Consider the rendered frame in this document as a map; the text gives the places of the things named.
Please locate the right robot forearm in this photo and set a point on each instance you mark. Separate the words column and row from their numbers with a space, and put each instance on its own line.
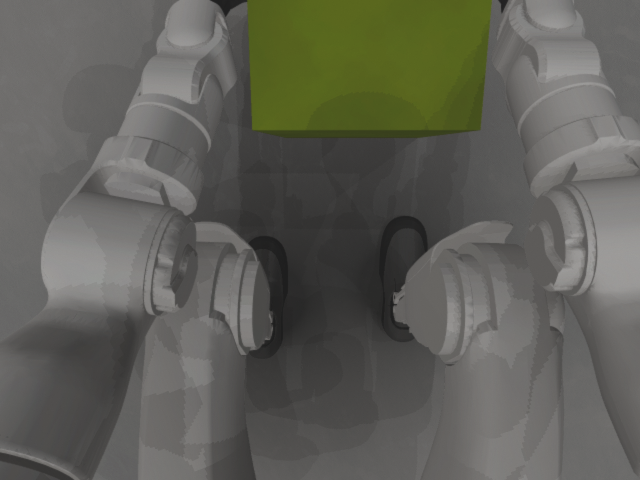
column 564, row 109

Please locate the robot right foot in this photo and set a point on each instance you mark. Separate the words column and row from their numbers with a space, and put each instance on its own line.
column 404, row 241

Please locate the robot right upper arm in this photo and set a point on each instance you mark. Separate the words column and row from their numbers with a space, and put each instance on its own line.
column 584, row 241

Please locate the robot left thigh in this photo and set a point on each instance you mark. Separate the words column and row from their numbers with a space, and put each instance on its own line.
column 192, row 420

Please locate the left robot forearm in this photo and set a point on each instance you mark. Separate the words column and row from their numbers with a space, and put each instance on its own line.
column 160, row 149

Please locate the robot left upper arm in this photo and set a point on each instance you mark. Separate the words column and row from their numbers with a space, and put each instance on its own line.
column 111, row 266

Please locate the carton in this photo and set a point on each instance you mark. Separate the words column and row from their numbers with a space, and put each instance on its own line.
column 367, row 68

